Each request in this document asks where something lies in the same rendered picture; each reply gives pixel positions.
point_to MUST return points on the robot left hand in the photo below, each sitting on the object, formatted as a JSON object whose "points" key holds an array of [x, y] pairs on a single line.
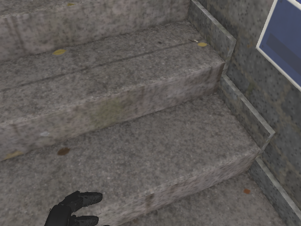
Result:
{"points": [[60, 215]]}

